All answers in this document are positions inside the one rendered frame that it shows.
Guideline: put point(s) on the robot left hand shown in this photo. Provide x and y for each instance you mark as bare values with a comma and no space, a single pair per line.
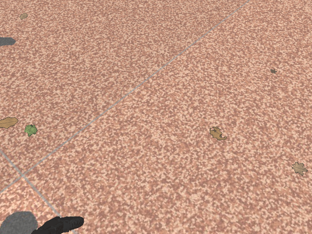
58,225

